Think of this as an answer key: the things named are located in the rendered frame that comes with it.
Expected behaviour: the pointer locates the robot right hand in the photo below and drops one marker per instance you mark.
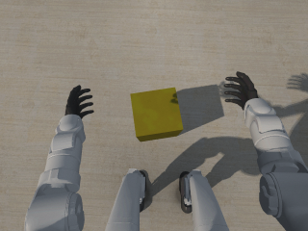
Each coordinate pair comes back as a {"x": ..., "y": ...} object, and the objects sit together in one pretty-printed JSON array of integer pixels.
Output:
[{"x": 246, "y": 90}]

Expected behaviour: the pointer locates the robot left hand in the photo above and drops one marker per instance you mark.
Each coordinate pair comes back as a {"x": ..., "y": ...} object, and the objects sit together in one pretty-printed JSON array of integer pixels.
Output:
[{"x": 73, "y": 106}]

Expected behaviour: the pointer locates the left robot upper arm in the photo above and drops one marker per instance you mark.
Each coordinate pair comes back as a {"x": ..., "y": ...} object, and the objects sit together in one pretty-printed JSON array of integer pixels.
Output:
[{"x": 61, "y": 211}]

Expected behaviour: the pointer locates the left robot thigh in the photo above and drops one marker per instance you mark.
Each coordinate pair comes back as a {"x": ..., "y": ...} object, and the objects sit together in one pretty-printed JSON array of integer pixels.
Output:
[{"x": 125, "y": 214}]

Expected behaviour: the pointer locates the right robot upper arm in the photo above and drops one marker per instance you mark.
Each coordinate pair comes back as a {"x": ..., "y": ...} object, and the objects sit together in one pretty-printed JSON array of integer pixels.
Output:
[{"x": 284, "y": 195}]

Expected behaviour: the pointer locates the robot left forearm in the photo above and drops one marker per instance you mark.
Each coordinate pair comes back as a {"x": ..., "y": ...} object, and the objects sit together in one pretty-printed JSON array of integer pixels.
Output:
[{"x": 61, "y": 174}]

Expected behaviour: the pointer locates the carton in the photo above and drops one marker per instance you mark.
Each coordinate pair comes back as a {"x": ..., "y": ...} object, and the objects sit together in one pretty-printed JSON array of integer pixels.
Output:
[{"x": 156, "y": 114}]

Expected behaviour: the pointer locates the robot right forearm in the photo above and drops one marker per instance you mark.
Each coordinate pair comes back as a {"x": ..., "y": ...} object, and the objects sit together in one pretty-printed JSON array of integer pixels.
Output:
[{"x": 271, "y": 141}]

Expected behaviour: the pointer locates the robot left foot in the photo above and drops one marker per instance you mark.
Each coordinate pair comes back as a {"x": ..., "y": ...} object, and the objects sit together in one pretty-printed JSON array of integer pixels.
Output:
[{"x": 142, "y": 203}]

